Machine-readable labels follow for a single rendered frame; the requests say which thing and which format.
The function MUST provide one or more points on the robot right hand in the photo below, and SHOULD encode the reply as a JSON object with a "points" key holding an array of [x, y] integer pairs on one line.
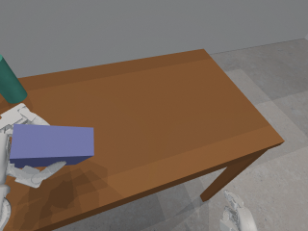
{"points": [[241, 220]]}

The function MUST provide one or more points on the robot left hand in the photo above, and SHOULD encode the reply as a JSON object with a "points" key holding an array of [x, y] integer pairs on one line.
{"points": [[28, 176]]}

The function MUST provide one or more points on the robot left forearm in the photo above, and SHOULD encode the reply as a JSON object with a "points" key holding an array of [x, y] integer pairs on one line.
{"points": [[5, 205]]}

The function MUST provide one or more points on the table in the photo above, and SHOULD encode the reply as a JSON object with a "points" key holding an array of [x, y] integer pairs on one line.
{"points": [[157, 122]]}

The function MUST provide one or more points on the sponge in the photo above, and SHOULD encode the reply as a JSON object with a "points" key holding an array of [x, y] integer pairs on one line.
{"points": [[44, 145]]}

